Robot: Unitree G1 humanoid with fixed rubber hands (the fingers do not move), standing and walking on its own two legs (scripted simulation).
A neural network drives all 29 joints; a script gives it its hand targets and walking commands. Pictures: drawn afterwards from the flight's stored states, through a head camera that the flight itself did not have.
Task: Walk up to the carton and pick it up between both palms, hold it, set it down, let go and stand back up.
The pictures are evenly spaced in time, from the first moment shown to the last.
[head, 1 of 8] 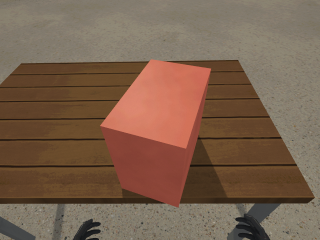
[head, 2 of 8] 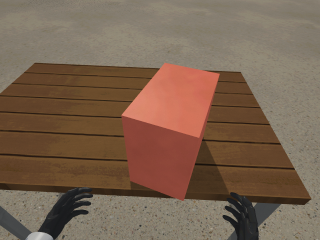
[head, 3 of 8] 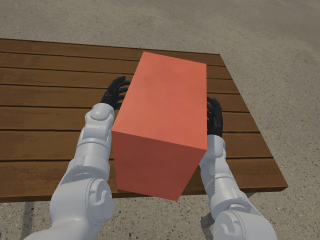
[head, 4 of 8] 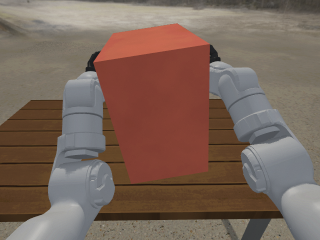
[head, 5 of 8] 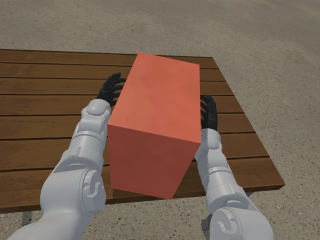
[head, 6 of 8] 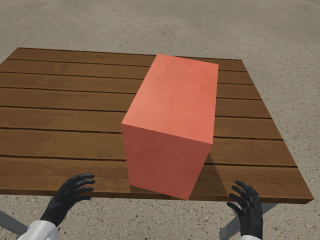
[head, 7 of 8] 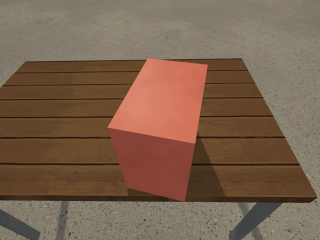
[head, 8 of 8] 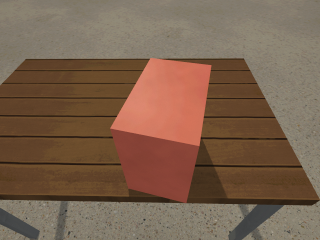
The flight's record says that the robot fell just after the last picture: no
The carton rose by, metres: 0.23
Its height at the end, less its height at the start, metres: +0.00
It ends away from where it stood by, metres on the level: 0.01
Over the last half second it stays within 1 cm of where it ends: yes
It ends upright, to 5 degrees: yes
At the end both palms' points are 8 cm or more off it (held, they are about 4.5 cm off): yes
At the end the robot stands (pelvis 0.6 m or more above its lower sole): yes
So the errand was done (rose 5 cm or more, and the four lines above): yes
